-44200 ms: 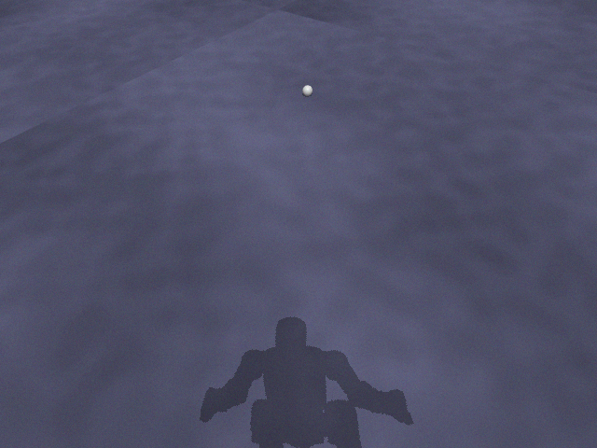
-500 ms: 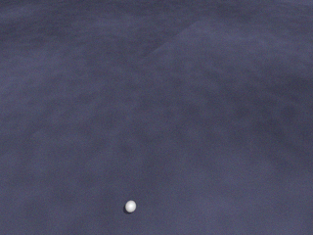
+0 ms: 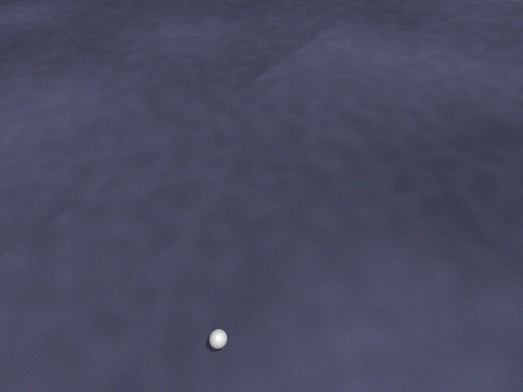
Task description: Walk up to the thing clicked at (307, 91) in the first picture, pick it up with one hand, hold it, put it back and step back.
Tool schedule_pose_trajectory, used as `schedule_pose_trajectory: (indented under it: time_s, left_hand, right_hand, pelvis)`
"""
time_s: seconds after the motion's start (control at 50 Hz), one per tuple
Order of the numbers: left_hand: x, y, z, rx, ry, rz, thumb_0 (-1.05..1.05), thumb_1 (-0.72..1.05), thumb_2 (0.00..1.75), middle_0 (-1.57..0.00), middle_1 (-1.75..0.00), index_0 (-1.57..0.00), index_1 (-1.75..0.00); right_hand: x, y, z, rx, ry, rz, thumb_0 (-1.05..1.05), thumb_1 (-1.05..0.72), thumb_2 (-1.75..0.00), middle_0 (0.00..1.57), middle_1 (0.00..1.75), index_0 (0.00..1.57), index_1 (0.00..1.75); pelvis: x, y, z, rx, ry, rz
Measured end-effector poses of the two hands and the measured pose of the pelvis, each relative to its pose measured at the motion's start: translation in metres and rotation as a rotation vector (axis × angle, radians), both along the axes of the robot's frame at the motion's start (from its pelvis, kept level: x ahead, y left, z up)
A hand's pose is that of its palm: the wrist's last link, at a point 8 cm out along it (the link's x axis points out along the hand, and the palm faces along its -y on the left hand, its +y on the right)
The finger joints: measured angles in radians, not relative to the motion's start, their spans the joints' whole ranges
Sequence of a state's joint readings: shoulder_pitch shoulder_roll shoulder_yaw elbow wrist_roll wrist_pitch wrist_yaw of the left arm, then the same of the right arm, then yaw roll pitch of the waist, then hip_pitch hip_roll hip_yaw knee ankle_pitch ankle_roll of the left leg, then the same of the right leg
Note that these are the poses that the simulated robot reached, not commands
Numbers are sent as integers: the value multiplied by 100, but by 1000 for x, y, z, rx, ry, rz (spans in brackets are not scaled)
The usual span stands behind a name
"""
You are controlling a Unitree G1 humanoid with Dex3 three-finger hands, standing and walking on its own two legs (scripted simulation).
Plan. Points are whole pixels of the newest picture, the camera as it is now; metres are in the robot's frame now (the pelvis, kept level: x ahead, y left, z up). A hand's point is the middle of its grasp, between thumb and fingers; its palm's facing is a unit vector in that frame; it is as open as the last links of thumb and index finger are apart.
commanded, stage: step back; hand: left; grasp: from above
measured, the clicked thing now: (218, 338) +0.42 +0.23 -0.75
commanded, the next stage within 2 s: none
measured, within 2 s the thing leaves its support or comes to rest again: neither
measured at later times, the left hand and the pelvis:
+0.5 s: hand out of the picture +0.05 +0.31 -0.18, palm faces -0.09 -0.93 -0.37, open 7.4 cm; pelvis -0.08 +0.05 -0.02, yaw -3 degrees
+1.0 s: hand out of the picture -0.07 +0.31 -0.15, palm faces -0.04 -0.91 -0.41, open 7.4 cm; pelvis -0.21 +0.05 -0.02, yaw -1 degrees
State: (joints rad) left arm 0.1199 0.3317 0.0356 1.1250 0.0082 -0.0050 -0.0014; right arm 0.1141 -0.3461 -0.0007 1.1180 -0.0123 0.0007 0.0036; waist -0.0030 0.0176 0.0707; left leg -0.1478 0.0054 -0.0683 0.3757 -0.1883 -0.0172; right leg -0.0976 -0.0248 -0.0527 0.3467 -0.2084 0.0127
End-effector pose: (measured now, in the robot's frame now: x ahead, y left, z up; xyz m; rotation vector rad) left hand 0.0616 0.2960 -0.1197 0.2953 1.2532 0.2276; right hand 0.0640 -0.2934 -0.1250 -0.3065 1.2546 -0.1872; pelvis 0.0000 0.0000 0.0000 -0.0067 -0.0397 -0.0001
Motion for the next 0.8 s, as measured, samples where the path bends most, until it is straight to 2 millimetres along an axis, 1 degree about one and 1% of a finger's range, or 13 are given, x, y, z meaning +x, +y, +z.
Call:
schedule_pose_trajectory:
  time_s: [0.08,0.16,0.22,0.28,0.32,0.36,0.4,0.48,0.56,0.62,0.7,0.74,0.8]
  left_hand:
    - [-1,10,-2,19,-11,5,1,90,90,-21,-30,-21,-30]
    - [5,27,-7,38,-35,-27,1,90,90,-21,-30,-21,-30]
    - [17,42,-14,41,-73,-58,1,90,90,-21,-30,-21,-30]
    - [29,56,-24,35,-124,-64,1,90,90,-21,-30,-21,-30]
    - [31,60,-24,38,-135,-67,1,90,90,-21,-30,-21,-30]
    - [27,60,-23,34,-133,-73,1,91,90,-21,-30,-21,-30]
    - [19,60,-22,27,-122,-87,1,91,90,-21,-30,-20,-30]
    - [-5,59,-21,25,-73,-120,1,91,90,-21,-30,-20,-30]
    - [-30,57,-21,33,-39,-139,1,90,90,-21,-30,-21,-30]
    - [-48,53,-19,44,-34,-150,1,90,90,-21,-30,-21,-30]
    - [-78,44,-15,63,-42,-152,1,90,90,-21,-30,-21,-30]
    - [-95,39,-8,62,-44,-149,1,90,90,-21,-30,-21,-30]
    - [-117,37,3,67,-49,-128,1,90,90,-21,-30,-21,-30]
  right_hand:
    - [0,-5,-2,-16,-12,-7,0,-90,-89,20,30,20,30]
    - [-7,-6,1,-49,-16,-11,0,-90,-89,20,30,20,30]
    - [-21,-1,3,-80,-14,-13,0,-90,-89,20,30,20,30]
    - [-40,8,0,-115,13,2,0,-90,-89,20,30,20,30]
    - [-53,17,3,-111,34,4,0,-90,-89,20,30,20,30]
    - [-63,25,7,-109,42,-2,0,-90,-89,20,30,20,30]
    - [-69,31,9,-108,31,-9,0,-90,-89,20,30,20,30]
    - [-76,40,8,-94,-31,-28,0,-90,-89,20,30,20,30]
    - [-88,41,3,-74,-81,-37,0,-90,-89,20,30,20,30]
    - [-100,36,-4,-59,-102,-40,0,-90,-89,20,30,20,30]
    - [-120,21,-17,-40,-112,-53,0,-90,-89,20,30,20,30]
    - [-131,16,-18,-36,-100,-66,0,-90,-89,20,30,20,30]
    - [-147,12,-12,-35,-84,-66,1,-90,-89,20,30,20,30]
  pelvis:
    - [-15,4,-6,-8,0,6]
    - [-27,17,-12,3,1,4]
    - [-34,30,-19,2,10,11]
    - [-45,43,-29,1,10,16]
    - [-52,46,-26,-6,8,17]
    - [-58,48,-22,-10,15,11]
    - [-64,51,-19,-12,21,-4]
    - [-77,55,-17,-13,18,-37]
    - [-94,53,-20,-7,11,-68]
    - [-110,47,-24,2,6,-87]
    - [-131,38,-31,-14,-7,-91]
    - [-140,34,-28,0,-9,-85]
    - [-153,33,-20,28,-7,-89]
